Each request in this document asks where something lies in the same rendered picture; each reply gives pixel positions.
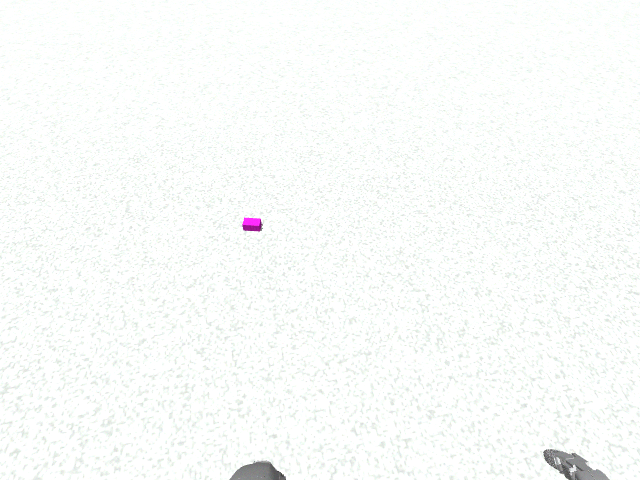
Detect right robot hand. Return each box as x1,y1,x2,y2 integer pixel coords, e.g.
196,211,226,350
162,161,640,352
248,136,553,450
543,449,610,480

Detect small box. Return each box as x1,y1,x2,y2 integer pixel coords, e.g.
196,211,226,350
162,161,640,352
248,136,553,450
242,218,262,232

